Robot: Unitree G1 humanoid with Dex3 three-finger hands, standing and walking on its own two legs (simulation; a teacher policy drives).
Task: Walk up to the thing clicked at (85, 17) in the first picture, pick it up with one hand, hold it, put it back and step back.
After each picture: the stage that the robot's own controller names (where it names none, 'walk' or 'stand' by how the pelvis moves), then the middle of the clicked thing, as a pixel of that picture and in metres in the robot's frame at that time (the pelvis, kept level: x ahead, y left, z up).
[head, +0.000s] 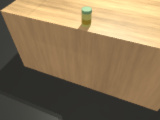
stand; (86, 17) +0.93 +0.00 -0.06
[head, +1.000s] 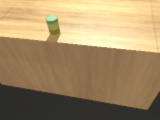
walk; (53, 26) +0.78 +0.21 -0.05
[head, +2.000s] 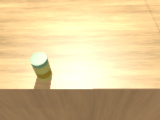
stand; (41, 67) +0.44 +0.20 -0.03
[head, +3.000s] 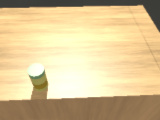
stand; (38, 77) +0.43 +0.21 -0.06
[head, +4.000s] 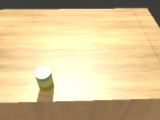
stand; (45, 80) +0.42 +0.18 -0.06
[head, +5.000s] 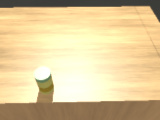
stand; (44, 80) +0.41 +0.18 -0.06
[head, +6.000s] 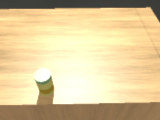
stand; (44, 82) +0.41 +0.18 -0.06
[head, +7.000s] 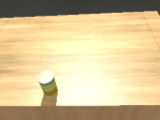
rise first; (48, 84) +0.41 +0.20 -0.06
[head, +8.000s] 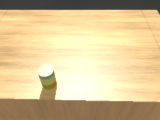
go down; (47, 78) +0.43 +0.19 -0.05
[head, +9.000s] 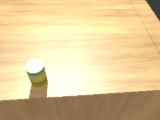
go down; (37, 74) +0.42 +0.18 -0.02
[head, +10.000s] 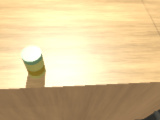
close in; (34, 62) +0.43 +0.18 +0.00
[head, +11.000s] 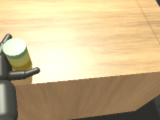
close; (19, 57) +0.44 +0.20 +0.03
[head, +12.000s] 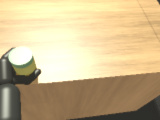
close; (25, 65) +0.40 +0.18 +0.02
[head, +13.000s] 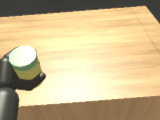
lift; (28, 68) +0.32 +0.17 +0.17
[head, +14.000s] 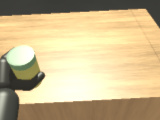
hold; (26, 68) +0.31 +0.18 +0.17
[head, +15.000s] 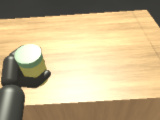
hold; (33, 66) +0.32 +0.16 +0.17
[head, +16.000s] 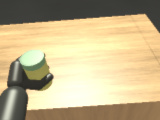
hold; (37, 71) +0.33 +0.15 +0.15
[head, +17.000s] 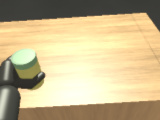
crouch; (29, 70) +0.33 +0.18 +0.15
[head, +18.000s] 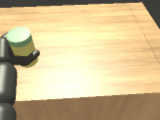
crouch; (23, 48) +0.41 +0.20 +0.15
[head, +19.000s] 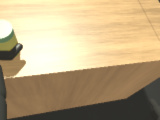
lower; (5, 40) +0.48 +0.21 +0.04
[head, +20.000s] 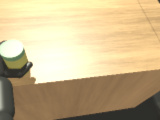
lower; (16, 59) +0.43 +0.20 +0.03
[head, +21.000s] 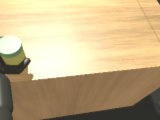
lower; (14, 55) +0.44 +0.20 +0.03
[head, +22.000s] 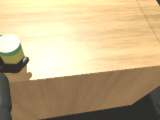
lower; (12, 54) +0.44 +0.20 +0.03
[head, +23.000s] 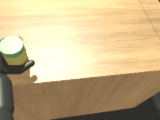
open; (16, 55) +0.44 +0.20 +0.03
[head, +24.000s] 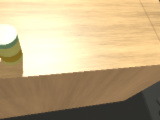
rise; (8, 46) +0.44 +0.20 +0.04
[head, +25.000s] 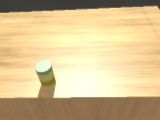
sink last; (46, 74) +0.44 +0.20 -0.01
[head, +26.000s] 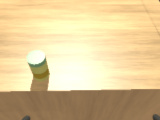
stand; (39, 66) +0.43 +0.19 +0.00
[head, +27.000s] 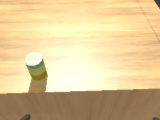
stand; (36, 68) +0.43 +0.21 +0.00
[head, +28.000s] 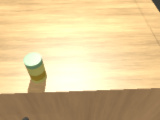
stand; (36, 68) +0.44 +0.21 +0.00
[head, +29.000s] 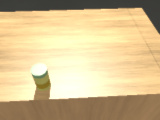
stand; (41, 77) +0.44 +0.20 -0.06
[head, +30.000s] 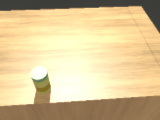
stand; (41, 80) +0.42 +0.20 -0.06
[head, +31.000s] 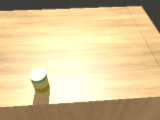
stand; (40, 81) +0.41 +0.20 -0.06
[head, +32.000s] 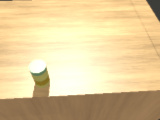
walk; (40, 74) +0.43 +0.20 -0.06
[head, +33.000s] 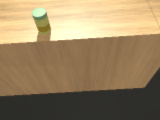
walk; (42, 21) +0.68 +0.23 -0.03
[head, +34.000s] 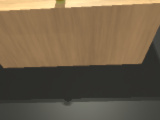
walk; out of the picture +1.02 +0.19 -0.05
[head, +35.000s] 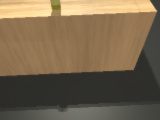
stand; (55, 2) +1.04 +0.21 -0.05
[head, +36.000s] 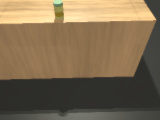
stand; (58, 9) +1.05 +0.19 -0.07
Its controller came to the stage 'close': yes
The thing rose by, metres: 0.22
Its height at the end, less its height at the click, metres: +0.00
